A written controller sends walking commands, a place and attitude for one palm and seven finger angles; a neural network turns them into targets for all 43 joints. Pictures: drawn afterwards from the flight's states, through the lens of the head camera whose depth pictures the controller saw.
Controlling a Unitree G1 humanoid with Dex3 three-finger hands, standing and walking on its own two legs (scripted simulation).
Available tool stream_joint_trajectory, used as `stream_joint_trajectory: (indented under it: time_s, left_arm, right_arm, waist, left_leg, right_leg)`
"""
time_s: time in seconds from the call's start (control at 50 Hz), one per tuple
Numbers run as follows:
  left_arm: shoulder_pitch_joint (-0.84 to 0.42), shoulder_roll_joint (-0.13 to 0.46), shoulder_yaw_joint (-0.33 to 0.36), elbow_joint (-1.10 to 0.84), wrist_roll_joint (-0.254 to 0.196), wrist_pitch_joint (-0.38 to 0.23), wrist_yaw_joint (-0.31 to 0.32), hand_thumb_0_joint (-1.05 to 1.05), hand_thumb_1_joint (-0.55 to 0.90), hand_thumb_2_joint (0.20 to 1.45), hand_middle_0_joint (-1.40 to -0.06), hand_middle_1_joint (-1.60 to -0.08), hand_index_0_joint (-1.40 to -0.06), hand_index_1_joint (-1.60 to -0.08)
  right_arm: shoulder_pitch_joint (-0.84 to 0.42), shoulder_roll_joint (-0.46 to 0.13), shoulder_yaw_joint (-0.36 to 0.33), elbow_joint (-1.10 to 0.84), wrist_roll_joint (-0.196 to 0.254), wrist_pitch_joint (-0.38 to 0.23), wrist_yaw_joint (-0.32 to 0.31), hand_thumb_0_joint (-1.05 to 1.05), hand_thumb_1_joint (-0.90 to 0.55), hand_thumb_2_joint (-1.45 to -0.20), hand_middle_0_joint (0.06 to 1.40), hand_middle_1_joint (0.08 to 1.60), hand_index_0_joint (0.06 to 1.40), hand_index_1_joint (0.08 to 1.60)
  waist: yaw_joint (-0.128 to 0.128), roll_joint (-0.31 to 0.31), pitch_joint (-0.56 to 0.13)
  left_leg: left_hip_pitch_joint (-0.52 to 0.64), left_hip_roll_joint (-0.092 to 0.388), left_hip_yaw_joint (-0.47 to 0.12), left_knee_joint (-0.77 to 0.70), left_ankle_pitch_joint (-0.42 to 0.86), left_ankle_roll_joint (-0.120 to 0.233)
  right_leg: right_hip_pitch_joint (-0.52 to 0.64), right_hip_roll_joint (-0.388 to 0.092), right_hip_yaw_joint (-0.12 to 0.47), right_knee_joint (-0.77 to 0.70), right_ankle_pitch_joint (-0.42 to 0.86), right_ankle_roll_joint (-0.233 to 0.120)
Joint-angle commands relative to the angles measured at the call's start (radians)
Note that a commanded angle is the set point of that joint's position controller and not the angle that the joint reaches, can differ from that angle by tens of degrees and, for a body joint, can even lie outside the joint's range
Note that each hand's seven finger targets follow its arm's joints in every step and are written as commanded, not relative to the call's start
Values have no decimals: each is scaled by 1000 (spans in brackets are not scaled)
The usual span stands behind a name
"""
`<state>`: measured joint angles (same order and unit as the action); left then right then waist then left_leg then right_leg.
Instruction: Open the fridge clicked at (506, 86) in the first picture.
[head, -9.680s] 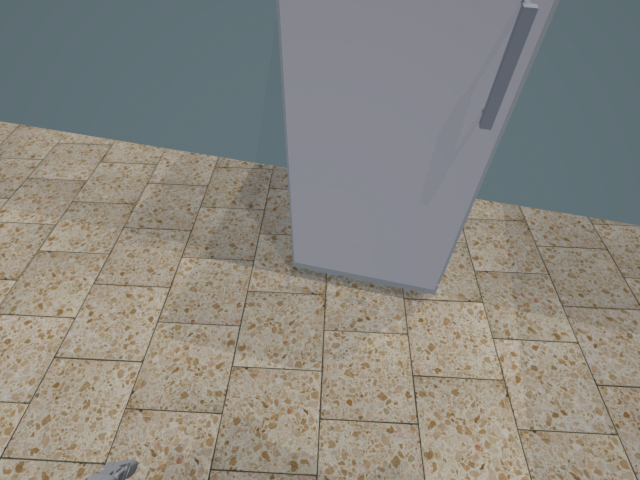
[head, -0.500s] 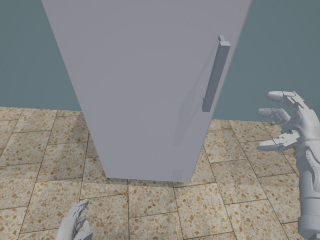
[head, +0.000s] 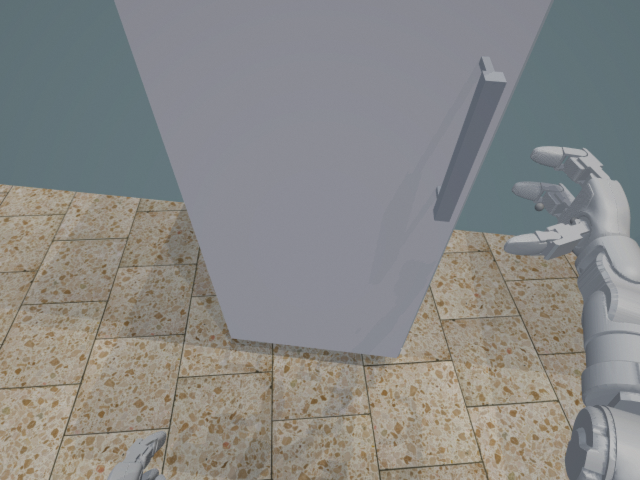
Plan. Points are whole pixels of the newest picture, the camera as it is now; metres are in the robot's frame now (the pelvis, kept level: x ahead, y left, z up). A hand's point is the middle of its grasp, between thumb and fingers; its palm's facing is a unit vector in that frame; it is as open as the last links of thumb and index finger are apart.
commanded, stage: move the hooked fingers beside the handle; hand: right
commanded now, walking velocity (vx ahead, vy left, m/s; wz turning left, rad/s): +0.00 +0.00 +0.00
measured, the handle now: (461, 147) +0.54 -0.15 +0.14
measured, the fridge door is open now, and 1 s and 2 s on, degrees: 0 0 0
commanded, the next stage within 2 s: feel for the door with the fingertips in 1.28 s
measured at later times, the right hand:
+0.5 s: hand (515, 170) +0.49 -0.21 +0.15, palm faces +0.03 +1.00 +0.02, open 14.0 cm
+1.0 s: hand (519, 177) +0.48 -0.21 +0.15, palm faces +0.03 +1.00 +0.03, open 14.0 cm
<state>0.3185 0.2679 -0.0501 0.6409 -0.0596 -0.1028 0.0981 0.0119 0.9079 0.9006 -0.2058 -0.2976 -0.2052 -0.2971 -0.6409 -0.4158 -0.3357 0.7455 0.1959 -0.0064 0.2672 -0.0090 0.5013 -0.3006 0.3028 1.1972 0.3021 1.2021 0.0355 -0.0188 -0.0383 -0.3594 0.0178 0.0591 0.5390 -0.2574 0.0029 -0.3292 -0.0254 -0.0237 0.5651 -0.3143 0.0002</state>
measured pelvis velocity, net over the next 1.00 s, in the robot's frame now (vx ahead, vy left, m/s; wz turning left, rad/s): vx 0.00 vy -0.02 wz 0.01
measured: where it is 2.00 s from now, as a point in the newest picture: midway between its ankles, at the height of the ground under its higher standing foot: outside the picture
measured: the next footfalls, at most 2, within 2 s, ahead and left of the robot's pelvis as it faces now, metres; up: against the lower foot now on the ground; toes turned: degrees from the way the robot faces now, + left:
none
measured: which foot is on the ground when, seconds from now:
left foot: down 0.00-1.00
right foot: down 0.00-1.00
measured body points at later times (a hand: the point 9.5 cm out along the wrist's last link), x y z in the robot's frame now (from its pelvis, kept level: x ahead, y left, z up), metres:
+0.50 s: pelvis +0.00 -0.01 -0.01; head +0.06 -0.01 +0.44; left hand +0.02 +0.26 -0.12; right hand +0.48 -0.26 +0.15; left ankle +0.01 +0.12 -0.73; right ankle -0.02 -0.12 -0.73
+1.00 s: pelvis +0.00 -0.02 -0.01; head +0.05 -0.03 +0.44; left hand +0.05 +0.24 -0.12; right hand +0.47 -0.26 +0.15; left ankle +0.01 +0.12 -0.73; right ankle -0.02 -0.12 -0.73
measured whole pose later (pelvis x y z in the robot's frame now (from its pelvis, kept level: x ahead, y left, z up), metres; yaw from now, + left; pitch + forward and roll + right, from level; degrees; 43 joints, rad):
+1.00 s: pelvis +0.00 -0.02 -0.01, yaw +1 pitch +10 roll +2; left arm 0.39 0.26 -0.03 0.65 -0.03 -0.04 0.04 0.01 0.91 0.90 -0.21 -0.30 -0.21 -0.30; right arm -0.87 -0.44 -0.34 1.01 0.14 -0.14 0.22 -0.01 0.50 -0.30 0.30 1.20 0.30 1.20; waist 0.09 -0.02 -0.09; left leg -0.50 0.02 0.05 0.60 -0.27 -0.02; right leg -0.49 -0.03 -0.03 0.68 -0.36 -0.02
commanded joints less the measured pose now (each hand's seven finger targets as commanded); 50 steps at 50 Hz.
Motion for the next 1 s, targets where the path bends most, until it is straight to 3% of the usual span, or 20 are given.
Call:
stream_joint_trajectory:
  time_s: [0.0,0.06,0.08,0.1,0.16,0.22,0.3,0.4,0.46,0.52,0.56,0.6,0.7,0.74,0.78,0.8,0.82,0.86,0.92,0.98]
  left_arm:
    - [21,145,63,-104,-2,-30,10,0,900,900,-200,-300,-200,-300]
    - [33,141,66,-97,-1,-27,4,0,900,900,-200,-300,-200,-300]
    - [42,142,66,-93,0,-27,3,0,900,900,-200,-300,-200,-300]
    - [56,147,67,-86,1,-24,4,0,900,900,-200,-300,-200,-300]
    - [75,157,68,-74,5,-13,0,0,900,900,-200,-300,-200,-300]
    - [96,157,67,-72,9,-6,-8,0,900,900,-200,-300,-200,-300]
    - [134,167,73,-59,14,2,-9,0,900,900,-200,-300,-200,-300]
    - [173,171,76,-46,21,13,-15,0,900,900,-200,-300,-200,-300]
    - [192,177,78,-40,25,18,-22,0,900,900,-200,-300,-200,-300]
    - [207,180,81,-54,30,31,-29,0,900,900,-200,-300,-200,-300]
    - [200,173,83,-67,31,38,-36,0,900,900,-200,-300,-200,-300]
    - [208,178,89,-75,32,47,-37,0,900,900,-200,-300,-200,-300]
    - [194,174,91,-87,27,57,-34,0,900,900,-200,-300,-200,-300]
    - [186,167,94,-85,25,53,-37,0,900,900,-200,-300,-200,-300]
    - [178,163,94,-82,24,45,-39,0,900,900,-200,-300,-200,-300]
    - [182,160,93,-76,25,43,-39,0,900,900,-200,-300,-200,-300]
    - [184,166,94,-63,25,43,-38,0,900,900,-200,-300,-200,-300]
    - [175,164,88,-59,24,43,-38,0,900,900,-200,-300,-200,-300]
    - [167,161,87,-68,28,37,-43,0,900,900,-200,-300,-200,-300]
    - [154,156,84,-74,27,37,-47,0,900,900,-200,-300,-200,-300]
  right_arm:
    - [-520,-273,-41,-162,3,-105,-4,0,500,-300,300,1200,300,1200]
    - [-574,-236,-8,-149,-3,-135,-1,0,500,-300,300,1200,300,1200]
    - [-582,-223,-2,-121,-1,-139,0,0,500,-300,300,1200,300,1200]
    - [-580,-236,-11,-77,4,-141,-1,0,500,-300,300,1200,300,1200]
    - [-622,-315,-68,22,-16,-152,-9,0,500,-300,300,1200,300,1200]
    - [-689,-306,-41,52,-38,-183,-15,0,500,-300,300,1200,300,1200]
    - [-750,-341,-60,128,-42,-219,-12,0,500,-300,300,1200,300,1200]
    - [-813,-349,-47,181,-59,-246,-6,0,500,-300,300,1200,300,1200]
    - [-825,-370,-71,214,-62,-247,-11,0,500,-300,300,1200,300,1200]
    - [-752,-411,-111,219,-68,-252,-6,0,500,-300,300,1200,300,1200]
    - [-730,-364,-79,178,-68,-256,3,0,500,-300,300,1200,300,1200]
    - [-682,-398,-120,158,-51,-260,5,0,500,-300,300,1200,300,1200]
    - [-697,-378,-105,78,-44,-247,6,0,500,-300,300,1200,300,1200]
    - [-726,-345,-79,9,-46,-249,0,0,500,-300,300,1200,300,1200]
    - [-721,-289,-43,-39,-35,-246,-6,0,500,-300,300,1200,300,1200]
    - [-723,-249,-15,-25,-24,-239,-8,0,500,-300,300,1200,300,1200]
    - [-717,-279,-48,6,-24,-228,-15,0,500,-300,300,1200,300,1200]
    - [-718,-246,-19,63,-31,-202,-21,0,500,-300,300,1200,300,1200]
    - [-730,-249,-23,23,-48,-207,-44,0,500,-300,300,1200,300,1200]
    - [-704,-202,3,54,-44,-208,-55,0,500,-300,300,1200,300,1200]
  waist:
    - [22,-5,-310]
    - [29,-71,-344]
    - [34,-49,-343]
    - [40,7,-326]
    - [36,8,-316]
    - [50,-32,-331]
    - [70,2,-347]
    - [91,-26,-380]
    - [93,-47,-397]
    - [66,-45,-434]
    - [62,-93,-440]
    - [51,-41,-441]
    - [59,-58,-406]
    - [62,-138,-444]
    - [66,-157,-453]
    - [80,-126,-429]
    - [76,-97,-406]
    - [83,-81,-349]
    - [69,-114,-389]
    - [70,-51,-367]
  left_leg:
    - [151,-17,-29,-26,319,20]
    - [130,-20,-29,-16,338,24]
    - [118,-22,-27,-15,333,23]
    - [122,-24,-23,-16,330,21]
    - [119,-19,-33,-12,299,17]
    - [95,-20,-33,0,297,19]
    - [91,-24,-38,11,301,16]
    - [59,-30,-35,25,301,16]
    - [35,-34,-38,29,306,14]
    - [71,-35,-36,44,354,16]
    - [52,-38,-32,47,358,18]
    - [75,-42,-26,49,371,20]
    - [51,-45,-25,38,340,19]
    - [19,-47,-22,40,330,22]
    - [-12,-50,-16,37,313,23]
    - [-20,-51,-11,33,311,22]
    - [-23,-52,-9,32,309,21]
    - [-34,-48,-6,27,277,22]
    - [-26,-43,-8,40,288,25]
    - [-21,-44,-6,45,298,24]
  right_leg:
    - [70,22,17,-38,289,-33]
    - [99,23,20,-30,315,-28]
    - [99,22,22,-26,310,-29]
    - [73,19,23,-23,303,-33]
    - [15,23,21,-27,252,-32]
    - [12,24,22,-14,257,-31]
    - [-15,21,22,5,255,-33]
    - [-17,17,31,21,269,-31]
    - [-15,15,32,30,278,-28]
    - [-31,14,24,37,327,-27]
    - [-1,11,21,38,352,-23]
    - [-9,5,22,42,378,-27]
    - [-2,2,20,35,352,-28]
    - [69,-3,33,37,390,-19]
    - [123,-11,47,42,433,-10]
    - [120,-12,47,46,436,-13]
    - [104,-14,52,41,424,-13]
    - [59,-7,51,29,356,-12]
    - [81,-3,53,36,384,-10]
    - [65,-6,54,37,391,-8]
